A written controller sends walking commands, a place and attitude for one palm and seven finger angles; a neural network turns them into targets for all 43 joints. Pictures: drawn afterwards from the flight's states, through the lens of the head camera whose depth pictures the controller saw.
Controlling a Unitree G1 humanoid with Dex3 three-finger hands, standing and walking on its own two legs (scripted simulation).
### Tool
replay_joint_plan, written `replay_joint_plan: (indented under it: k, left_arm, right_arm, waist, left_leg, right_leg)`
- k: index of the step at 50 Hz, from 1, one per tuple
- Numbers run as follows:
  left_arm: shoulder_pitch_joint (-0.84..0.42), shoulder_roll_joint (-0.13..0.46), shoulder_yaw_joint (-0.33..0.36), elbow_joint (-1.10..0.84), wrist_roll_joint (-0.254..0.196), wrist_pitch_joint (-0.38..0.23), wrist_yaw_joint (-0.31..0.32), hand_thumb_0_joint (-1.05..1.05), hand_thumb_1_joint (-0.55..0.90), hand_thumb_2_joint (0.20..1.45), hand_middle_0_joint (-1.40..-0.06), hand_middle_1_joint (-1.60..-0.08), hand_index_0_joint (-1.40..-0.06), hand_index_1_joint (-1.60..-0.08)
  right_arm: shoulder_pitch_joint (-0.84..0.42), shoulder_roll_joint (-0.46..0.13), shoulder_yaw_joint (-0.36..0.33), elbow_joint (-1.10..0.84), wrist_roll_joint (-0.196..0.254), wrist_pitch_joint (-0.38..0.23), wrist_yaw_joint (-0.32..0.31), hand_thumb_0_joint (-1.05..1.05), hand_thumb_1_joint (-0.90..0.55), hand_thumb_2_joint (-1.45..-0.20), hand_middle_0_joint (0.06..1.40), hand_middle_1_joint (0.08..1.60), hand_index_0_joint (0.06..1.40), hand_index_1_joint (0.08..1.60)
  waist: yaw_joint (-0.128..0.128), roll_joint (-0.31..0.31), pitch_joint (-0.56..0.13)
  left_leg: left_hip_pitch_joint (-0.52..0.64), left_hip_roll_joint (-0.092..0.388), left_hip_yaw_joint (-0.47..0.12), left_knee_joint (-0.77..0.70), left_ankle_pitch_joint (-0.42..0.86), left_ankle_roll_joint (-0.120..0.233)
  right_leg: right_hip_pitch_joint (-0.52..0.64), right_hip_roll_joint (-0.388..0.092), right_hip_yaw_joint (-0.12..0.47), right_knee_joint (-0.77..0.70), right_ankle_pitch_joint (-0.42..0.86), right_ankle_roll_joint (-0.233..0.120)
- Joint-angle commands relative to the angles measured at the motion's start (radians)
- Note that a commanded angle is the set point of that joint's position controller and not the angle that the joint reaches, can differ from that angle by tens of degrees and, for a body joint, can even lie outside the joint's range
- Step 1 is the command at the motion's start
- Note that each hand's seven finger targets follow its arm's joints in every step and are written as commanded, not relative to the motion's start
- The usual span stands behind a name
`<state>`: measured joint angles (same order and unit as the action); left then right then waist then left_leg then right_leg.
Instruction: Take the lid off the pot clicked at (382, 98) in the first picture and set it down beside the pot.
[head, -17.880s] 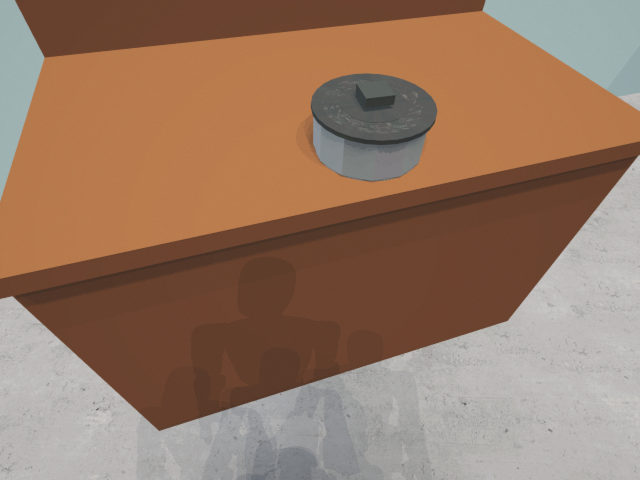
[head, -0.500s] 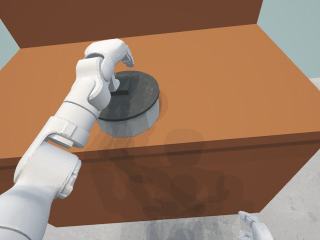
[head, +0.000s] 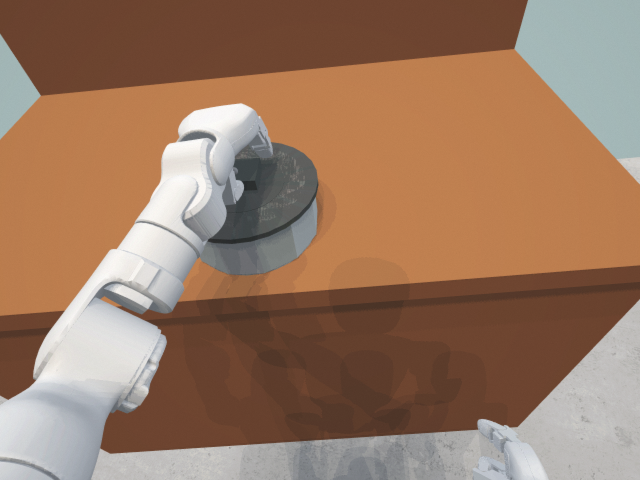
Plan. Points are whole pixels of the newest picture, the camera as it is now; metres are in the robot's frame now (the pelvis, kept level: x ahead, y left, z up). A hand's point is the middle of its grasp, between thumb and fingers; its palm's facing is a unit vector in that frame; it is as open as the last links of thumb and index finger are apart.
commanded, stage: lower the open fingers around the knob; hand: left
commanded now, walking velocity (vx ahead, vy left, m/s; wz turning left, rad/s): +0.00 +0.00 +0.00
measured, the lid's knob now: (240, 174) +0.48 +0.11 +0.15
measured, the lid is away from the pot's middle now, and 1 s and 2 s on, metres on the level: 0.00 0.00 0.00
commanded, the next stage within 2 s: close the fingers and squeeze the knob in 0.28 s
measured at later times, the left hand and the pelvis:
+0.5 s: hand (235, 177) +0.44 +0.11 +0.17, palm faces -0.16 -0.08 -0.98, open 9.8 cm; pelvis +0.00 +0.01 +0.00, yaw +0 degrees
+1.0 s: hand (234, 177) +0.44 +0.11 +0.17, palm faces -0.16 -0.10 -0.98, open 8.3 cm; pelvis +0.00 +0.00 +0.00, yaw -1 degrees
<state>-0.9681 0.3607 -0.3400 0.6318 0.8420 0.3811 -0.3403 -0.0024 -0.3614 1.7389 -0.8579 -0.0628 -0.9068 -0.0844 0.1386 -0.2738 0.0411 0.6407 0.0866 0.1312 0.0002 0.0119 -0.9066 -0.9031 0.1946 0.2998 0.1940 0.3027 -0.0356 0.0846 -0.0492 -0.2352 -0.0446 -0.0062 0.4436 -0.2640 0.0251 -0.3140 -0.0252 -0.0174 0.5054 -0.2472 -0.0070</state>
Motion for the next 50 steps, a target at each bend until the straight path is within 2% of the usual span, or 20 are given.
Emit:
replay_joint_plan:
  k: [1, 2, 4, 6, 9, 12, 18, 19, 20, 22, 25, 27, 30, 32, 33, 35, 41, 47, 48, 50]
  left_arm:
    - [-0.41, 0.163, 0.101, -0.224, -0.001, -0.019, 0.021, 0.0, -0.371, 1.739, -0.899, -0.081, -0.899, -0.081]
    - [-0.416, 0.188, 0.109, -0.231, 0.019, -0.015, 0.019, 0.0, -0.371, 1.739, -0.899, -0.081, -0.899, -0.081]
    - [-0.4, 0.204, 0.126, -0.188, 0.019, -0.008, 0.021, 0.0, -0.371, 1.739, -0.899, -0.081, -0.899, -0.081]
    - [-0.407, 0.198, 0.125, -0.21, 0.004, -0.012, 0.027, 0.0, -0.371, 1.739, -0.899, -0.081, -0.899, -0.081]
    - [-0.387, 0.183, 0.111, -0.166, 0.012, -0.004, 0.029, 0.0, -0.371, 1.739, -0.899, -0.081, -0.899, -0.081]
    - [-0.412, 0.194, 0.119, -0.212, 0.015, -0.01, 0.037, 0.0, -0.371, 1.739, -0.899, -0.081, -0.899, -0.081]
    - [-0.396, 0.218, 0.132, -0.139, 0.025, -0.008, 0.047, 0.0, -0.371, 1.739, -0.899, -0.081, -0.899, -0.081]
    - [-0.418, 0.188, 0.102, -0.155, 0.027, -0.007, 0.047, 0.0, -0.371, 1.739, -0.899, -0.081, -0.899, -0.081]
    - [-0.438, 0.174, 0.092, -0.193, 0.024, -0.01, 0.048, 0.0, -0.271, 1.415, -0.846, -0.081, -0.846, -0.081]
    - [-0.43, 0.186, 0.105, -0.24, 0.022, -0.017, 0.052, 0.0, -0.247, 1.406, -0.859, -0.081, -0.859, -0.081]
    - [-0.409, 0.151, 0.081, -0.185, 0.021, -0.001, 0.048, 0.0, -0.21, 1.39, -0.879, -0.081, -0.879, -0.081]
    - [-0.423, 0.218, 0.136, -0.186, 0.022, -0.006, 0.056, 0.0, -0.185, 1.379, -0.893, -0.081, -0.893, -0.081]
    - [-0.438, 0.13, 0.062, -0.196, 0.016, -0.002, 0.05, 0.0, -0.147, 1.359, -0.914, -0.081, -0.914, -0.081]
    - [-0.402, 0.161, 0.096, -0.185, 0.014, -0.005, 0.052, 0.0, -0.121, 1.344, -0.929, -0.081, -0.929, -0.081]
    - [-0.411, 0.2, 0.129, -0.185, 0.019, -0.003, 0.052, 0.0, -0.108, 1.337, -0.88, -0.204, -0.88, -0.204]
    - [-0.419, 0.208, 0.13, -0.23, 0.018, -0.005, 0.05, 0.0, -0.082, 1.32, -0.837, -0.331, -0.837, -0.331]
    - [-0.357, 0.211, 0.143, -0.245, -0.002, -0.008, 0.043, 0.0, -0.002, 1.264, -0.79, -0.536, -0.79, -0.536]
    - [-0.354, 0.215, 0.133, -0.246, 0.016, -0.007, 0.044, 0.0, 0.081, 1.197, -0.779, -0.664, -0.779, -0.664]
    - [-0.365, 0.187, 0.109, -0.24, 0.015, -0.004, 0.043, 0.0, 0.075, 1.222, -0.781, -0.609, -0.798, -0.617]
    - [-0.369, 0.228, 0.137, -0.22, 0.018, -0.001, 0.047, 0.0, 0.078, 1.254, -0.78, -0.547, -0.823, -0.567]
  right_arm:
    - [-0.112, -0.101, -0.046, -0.169, -0.002, -0.047, 0.009, 0.0, -0.9, -0.9, 0.2, 0.3, 0.2, 0.3]
    - [-0.116, -0.092, -0.041, -0.169, -0.004, -0.045, 0.014, 0.0, -0.9, -0.9, 0.2, 0.3, 0.2, 0.3]
    - [-0.109, -0.096, -0.037, -0.163, 0.0, -0.038, 0.013, 0.0, -0.9, -0.9, 0.2, 0.3, 0.2, 0.3]
    - [-0.115, -0.104, -0.043, -0.165, 0.001, -0.034, 0.012, 0.0, -0.9, -0.9, 0.2, 0.3, 0.2, 0.3]
    - [-0.107, -0.096, -0.035, -0.157, 0.003, -0.033, 0.01, 0.0, -0.9, -0.9, 0.2, 0.3, 0.2, 0.3]
    - [-0.109, -0.095, -0.038, -0.162, -0.002, -0.031, 0.012, 0.0, -0.9, -0.9, 0.2, 0.3, 0.2, 0.3]
    - [-0.104, -0.102, -0.032, -0.154, 0.003, -0.025, 0.005, 0.0, -0.9, -0.9, 0.2, 0.3, 0.2, 0.3]
    - [-0.104, -0.098, -0.033, -0.154, 0.004, -0.025, 0.004, 0.0, -0.9, -0.9, 0.2, 0.3, 0.2, 0.3]
    - [-0.108, -0.095, -0.036, -0.161, 0.004, -0.027, 0.007, 0.0, -0.9, -0.9, 0.2, 0.3, 0.2, 0.3]
    - [-0.117, -0.092, -0.04, -0.17, -0.001, -0.031, 0.013, 0.0, -0.9, -0.9, 0.2, 0.3, 0.2, 0.3]
    - [-0.106, -0.093, -0.038, -0.159, 0.001, -0.025, 0.014, 0.0, -0.9, -0.9, 0.2, 0.3, 0.2, 0.3]
    - [-0.102, -0.097, -0.037, -0.155, -0.001, -0.025, 0.01, 0.0, -0.9, -0.9, 0.2, 0.3, 0.2, 0.3]
    - [-0.113, -0.089, -0.038, -0.16, 0.002, -0.031, 0.012, 0.0, -0.9, -0.9, 0.2, 0.3, 0.2, 0.3]
    - [-0.106, -0.092, -0.04, -0.157, -0.002, -0.03, 0.013, 0.0, -0.9, -0.9, 0.2, 0.3, 0.2, 0.3]
    - [-0.108, -0.098, -0.039, -0.153, -0.002, -0.029, 0.01, 0.0, -0.9, -0.9, 0.2, 0.3, 0.2, 0.3]
    - [-0.115, -0.095, -0.037, -0.164, -0.001, -0.032, 0.012, 0.0, -0.9, -0.9, 0.2, 0.3, 0.2, 0.3]
    - [-0.122, -0.105, -0.044, -0.168, -0.001, -0.028, 0.016, 0.0, -0.9, -0.9, 0.2, 0.3, 0.2, 0.3]
    - [-0.132, -0.093, -0.036, -0.173, 0.003, -0.027, 0.016, 0.0, -0.9, -0.9, 0.2, 0.3, 0.2, 0.3]
    - [-0.133, -0.093, -0.036, -0.172, 0.003, -0.025, 0.015, 0.0, -0.9, -0.9, 0.2, 0.3, 0.2, 0.3]
    - [-0.123, -0.099, -0.033, -0.166, 0.005, -0.023, 0.011, 0.0, -0.9, -0.9, 0.2, 0.3, 0.2, 0.3]
  waist:
    - [0.005, -0.127, -0.391]
    - [0.011, -0.125, -0.423]
    - [0.009, -0.161, -0.364]
    - [0.002, -0.135, -0.332]
    - [0.004, -0.159, -0.295]
    - [0.008, -0.137, -0.342]
    - [0.004, -0.155, -0.297]
    - [-0.001, -0.144, -0.303]
    - [0.0, -0.134, -0.321]
    - [0.008, -0.107, -0.387]
    - [0.0, -0.137, -0.341]
    - [0.005, -0.153, -0.347]
    - [-0.003, -0.141, -0.331]
    - [0.004, -0.144, -0.346]
    - [0.008, -0.14, -0.336]
    - [0.014, -0.136, -0.371]
    - [0.011, -0.156, -0.347]
    - [0.015, -0.13, -0.349]
    - [0.01, -0.13, -0.34]
    - [0.011, -0.142, -0.33]
  left_leg:
    - [0.088, -0.009, 0.01, -0.013, 0.342, 0.04]
    - [0.091, -0.008, 0.01, -0.015, 0.36, 0.036]
    - [0.056, -0.006, 0.015, -0.024, 0.325, 0.035]
    - [0.057, -0.007, 0.015, -0.023, 0.311, 0.037]
    - [0.046, -0.004, 0.014, -0.035, 0.282, 0.033]
    - [0.066, -0.002, 0.009, -0.032, 0.309, 0.032]
    - [0.027, 0.001, 0.016, -0.04, 0.253, 0.029]
    - [0.04, 0.002, 0.017, -0.042, 0.256, 0.028]
    - [0.057, 0.002, 0.011, -0.04, 0.276, 0.028]
    - [0.091, 0.003, 0.003, -0.025, 0.331, 0.029]
    - [0.074, 0.004, 0.008, -0.029, 0.317, 0.028]
    - [0.056, 0.002, 0.01, -0.036, 0.283, 0.03]
    - [0.069, 0.001, 0.006, -0.035, 0.297, 0.031]
    - [0.07, 0.001, 0.006, -0.029, 0.314, 0.032]
    - [0.064, 0.001, 0.01, -0.029, 0.31, 0.031]
    - [0.067, -0.002, 0.008, -0.03, 0.328, 0.031]
    - [0.055, 0.0, 0.012, -0.021, 0.346, 0.035]
    - [0.06, -0.001, 0.014, -0.024, 0.333, 0.031]
    - [0.055, -0.001, 0.016, -0.026, 0.318, 0.03]
    - [0.045, 0.001, 0.019, -0.031, 0.306, 0.031]
  right_leg:
    - [0.233, 0.005, -0.013, -0.022, 0.403, -0.031]
    - [0.253, 0.008, -0.01, -0.012, 0.418, -0.028]
    - [0.24, 0.01, -0.017, -0.02, 0.401, -0.026]
    - [0.213, 0.009, -0.019, -0.03, 0.381, -0.031]
    - [0.191, 0.015, -0.025, -0.032, 0.342, -0.028]
    - [0.211, 0.014, -0.022, -0.023, 0.353, -0.031]
    - [0.192, 0.015, -0.021, -0.03, 0.31, -0.029]
    - [0.181, 0.015, -0.023, -0.029, 0.305, -0.03]
    - [0.18, 0.015, -0.024, -0.026, 0.312, -0.032]
    - [0.206, 0.015, -0.018, -0.014, 0.346, -0.035]
    - [0.183, 0.018, -0.026, -0.023, 0.34, -0.032]
    - [0.205, 0.017, -0.02, -0.027, 0.329, -0.031]
    - [0.182, 0.017, -0.026, -0.026, 0.331, -0.032]
    - [0.198, 0.017, -0.023, -0.024, 0.345, -0.032]
    - [0.203, 0.015, -0.02, -0.025, 0.356, -0.033]
    - [0.23, 0.014, -0.017, -0.018, 0.373, -0.032]
    - [0.238, 0.009, -0.017, -0.027, 0.411, -0.031]
    - [0.229, 0.013, -0.015, -0.021, 0.38, -0.031]
    - [0.22, 0.012, -0.018, -0.025, 0.374, -0.03]
    - [0.221, 0.014, -0.017, -0.029, 0.369, -0.028]
